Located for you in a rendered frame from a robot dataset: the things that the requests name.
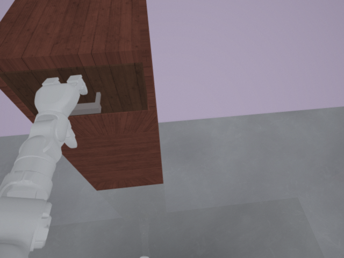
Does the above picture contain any cabinet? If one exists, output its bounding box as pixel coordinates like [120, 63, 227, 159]
[0, 0, 163, 191]

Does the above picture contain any handle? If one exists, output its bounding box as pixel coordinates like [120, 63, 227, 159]
[70, 92, 102, 116]

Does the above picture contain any robot left hand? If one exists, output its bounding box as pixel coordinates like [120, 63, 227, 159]
[34, 75, 88, 148]

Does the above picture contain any drawer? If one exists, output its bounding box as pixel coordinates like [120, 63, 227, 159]
[0, 62, 148, 117]

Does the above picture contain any left robot forearm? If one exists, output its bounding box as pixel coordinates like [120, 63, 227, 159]
[0, 111, 69, 200]

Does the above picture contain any robot left upper arm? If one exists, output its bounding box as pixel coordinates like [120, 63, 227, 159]
[0, 196, 52, 258]

